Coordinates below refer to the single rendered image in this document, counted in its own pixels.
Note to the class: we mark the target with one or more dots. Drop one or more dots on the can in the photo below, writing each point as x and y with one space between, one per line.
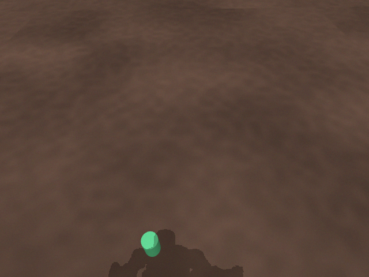
150 244

